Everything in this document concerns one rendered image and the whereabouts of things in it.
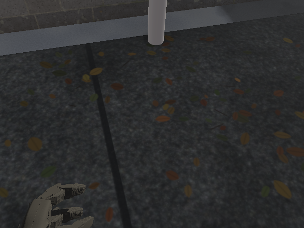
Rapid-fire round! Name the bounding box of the left robot hand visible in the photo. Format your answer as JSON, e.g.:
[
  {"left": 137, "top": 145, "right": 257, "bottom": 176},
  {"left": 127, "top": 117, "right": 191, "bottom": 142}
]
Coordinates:
[{"left": 18, "top": 183, "right": 94, "bottom": 228}]

